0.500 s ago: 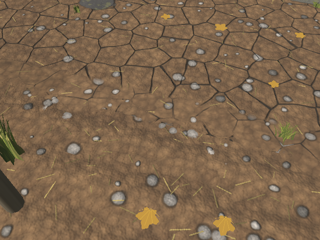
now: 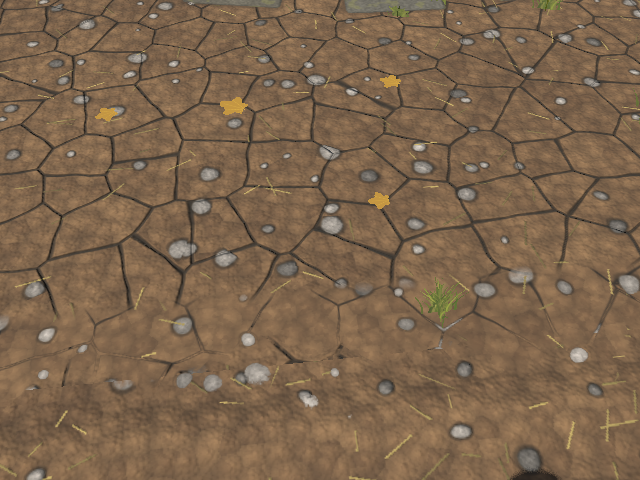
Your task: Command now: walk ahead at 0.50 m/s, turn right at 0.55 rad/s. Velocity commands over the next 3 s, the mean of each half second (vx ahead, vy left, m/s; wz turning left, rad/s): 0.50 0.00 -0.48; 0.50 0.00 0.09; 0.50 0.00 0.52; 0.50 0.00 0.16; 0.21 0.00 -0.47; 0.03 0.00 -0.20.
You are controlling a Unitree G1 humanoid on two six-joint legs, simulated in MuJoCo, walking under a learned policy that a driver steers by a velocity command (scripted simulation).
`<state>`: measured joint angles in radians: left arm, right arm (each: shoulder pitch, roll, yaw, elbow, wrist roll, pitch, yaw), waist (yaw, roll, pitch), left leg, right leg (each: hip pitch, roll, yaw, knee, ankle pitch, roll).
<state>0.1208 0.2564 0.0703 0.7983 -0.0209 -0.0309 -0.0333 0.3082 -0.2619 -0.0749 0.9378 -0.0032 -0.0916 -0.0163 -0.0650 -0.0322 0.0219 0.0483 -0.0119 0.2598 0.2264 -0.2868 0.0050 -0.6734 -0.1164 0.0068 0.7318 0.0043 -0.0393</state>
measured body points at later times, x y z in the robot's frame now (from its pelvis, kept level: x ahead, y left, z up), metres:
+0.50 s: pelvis +0.28 -0.06 +0.01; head +0.30 -0.08 +0.46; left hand +0.40 +0.21 -0.10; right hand +0.42 -0.35 -0.09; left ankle +0.51 +0.07 -0.69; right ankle +0.20 -0.12 -0.74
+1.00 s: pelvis +0.56 -0.07 +0.01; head +0.60 -0.07 +0.46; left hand +0.82 +0.13 -0.08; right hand +0.53 -0.35 -0.11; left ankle +0.54 +0.02 -0.74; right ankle +0.69 -0.28 -0.69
